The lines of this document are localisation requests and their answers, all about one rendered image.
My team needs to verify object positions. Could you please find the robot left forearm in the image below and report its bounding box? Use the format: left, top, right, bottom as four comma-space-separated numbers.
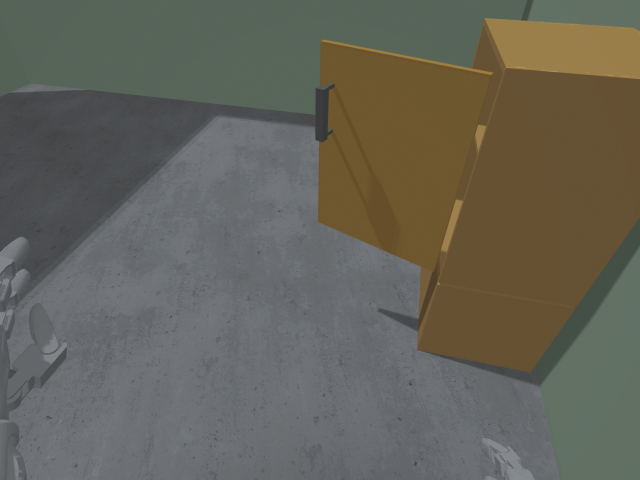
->
0, 419, 27, 480

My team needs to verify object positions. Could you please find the right robot hand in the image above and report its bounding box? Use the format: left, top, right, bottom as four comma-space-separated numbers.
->
480, 438, 536, 480

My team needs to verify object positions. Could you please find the handle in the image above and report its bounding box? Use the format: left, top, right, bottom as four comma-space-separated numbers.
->
315, 83, 335, 142

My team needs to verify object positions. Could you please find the cupboard door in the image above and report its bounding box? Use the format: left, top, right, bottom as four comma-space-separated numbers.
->
318, 40, 493, 272

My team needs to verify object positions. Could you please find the left robot hand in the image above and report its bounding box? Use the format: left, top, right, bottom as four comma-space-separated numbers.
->
0, 237, 67, 420

